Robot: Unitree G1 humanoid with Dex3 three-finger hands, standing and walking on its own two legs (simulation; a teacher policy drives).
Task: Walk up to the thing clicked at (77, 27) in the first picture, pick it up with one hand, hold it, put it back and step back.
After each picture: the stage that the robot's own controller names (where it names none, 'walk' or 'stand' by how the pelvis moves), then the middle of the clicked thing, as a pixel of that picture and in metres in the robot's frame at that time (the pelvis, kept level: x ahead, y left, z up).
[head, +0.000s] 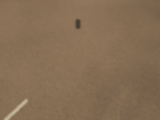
stand; (78, 24) +1.74 +0.04 -0.72
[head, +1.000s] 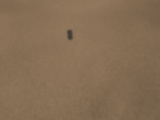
walk; (69, 34) +1.59 +0.23 -0.71
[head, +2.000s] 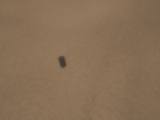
walk; (62, 62) +1.02 +0.29 -0.72
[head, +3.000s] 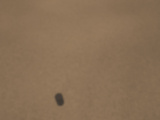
walk; (59, 99) +0.63 +0.25 -0.71
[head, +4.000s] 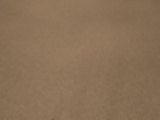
stand; out of the picture +0.40 +0.20 -0.69
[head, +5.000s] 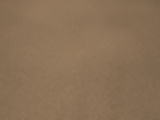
stand; out of the picture +0.37 +0.20 -0.72
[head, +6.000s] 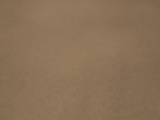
stand; out of the picture +0.36 +0.20 -0.73
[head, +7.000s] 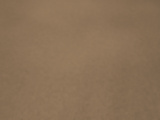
stand; out of the picture +0.36 +0.20 -0.73
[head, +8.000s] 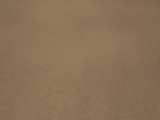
stand; out of the picture +0.35 +0.19 -0.73
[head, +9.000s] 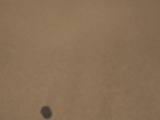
go down; (46, 112) +0.38 +0.21 -0.66
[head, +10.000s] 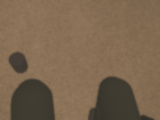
go down; (19, 63) +0.43 +0.25 -0.29
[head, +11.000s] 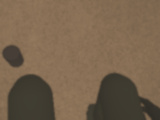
close in; (14, 57) +0.43 +0.26 -0.27
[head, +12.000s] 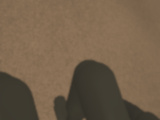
close in; out of the picture +0.41 +0.29 -0.22
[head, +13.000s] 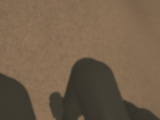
close; out of the picture +0.41 +0.29 -0.22
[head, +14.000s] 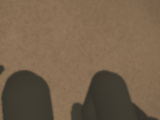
lift; out of the picture +0.34 +0.28 -0.16
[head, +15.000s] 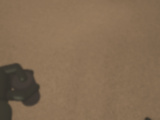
lift; (27, 89) +0.32 +0.19 +0.00
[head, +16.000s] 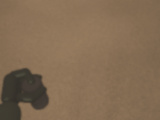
hold; (36, 93) +0.32 +0.17 -0.01
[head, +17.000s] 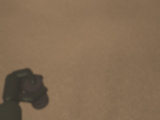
hold; (36, 93) +0.32 +0.17 -0.01
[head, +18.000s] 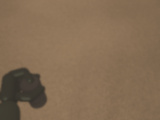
crouch; (34, 92) +0.32 +0.18 -0.01
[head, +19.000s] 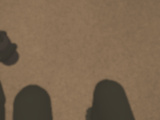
crouch; (4, 50) +0.44 +0.23 -0.11
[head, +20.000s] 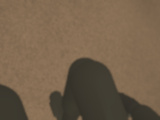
lower; out of the picture +0.42 +0.31 -0.22
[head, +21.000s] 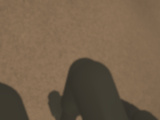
lower; out of the picture +0.42 +0.31 -0.22
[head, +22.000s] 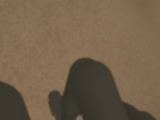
lower; out of the picture +0.42 +0.31 -0.22
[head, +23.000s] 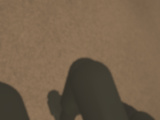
lower; out of the picture +0.42 +0.31 -0.23
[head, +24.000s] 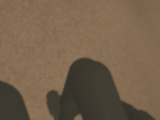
open; out of the picture +0.42 +0.31 -0.23
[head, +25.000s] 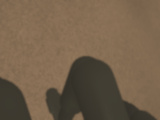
withdraw; out of the picture +0.41 +0.30 -0.23
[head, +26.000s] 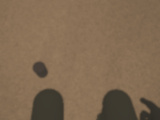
walk; (40, 70) +0.45 +0.23 -0.42
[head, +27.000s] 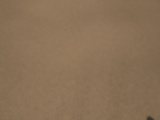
stand; out of the picture +0.38 +0.19 -0.66
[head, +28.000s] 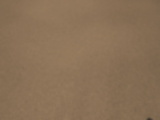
stand; out of the picture +0.39 +0.20 -0.67
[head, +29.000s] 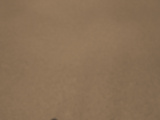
stand; out of the picture +0.39 +0.20 -0.68
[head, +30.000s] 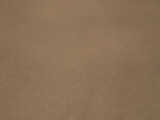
stand; out of the picture +0.40 +0.19 -0.72
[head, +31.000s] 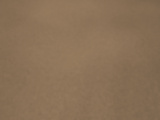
stand; out of the picture +0.37 +0.20 -0.73
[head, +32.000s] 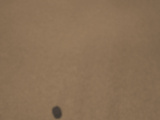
walk; (57, 112) +0.41 +0.17 -0.70
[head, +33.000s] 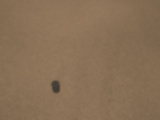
walk; (55, 86) +0.62 +0.17 -0.70
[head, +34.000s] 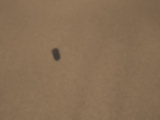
walk; (56, 54) +0.93 +0.28 -0.69
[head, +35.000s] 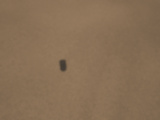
stand; (63, 65) +0.99 +0.19 -0.71
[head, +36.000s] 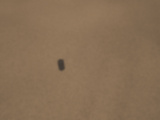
stand; (61, 64) +1.03 +0.22 -0.72
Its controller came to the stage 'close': yes
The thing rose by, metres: 0.69
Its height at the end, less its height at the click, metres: +0.00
